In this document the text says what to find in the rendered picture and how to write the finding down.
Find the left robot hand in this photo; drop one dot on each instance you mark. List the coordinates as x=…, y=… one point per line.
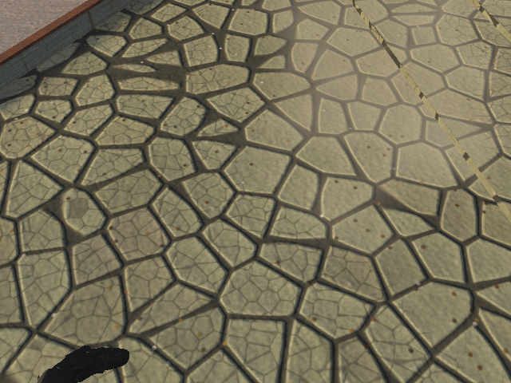
x=83, y=363

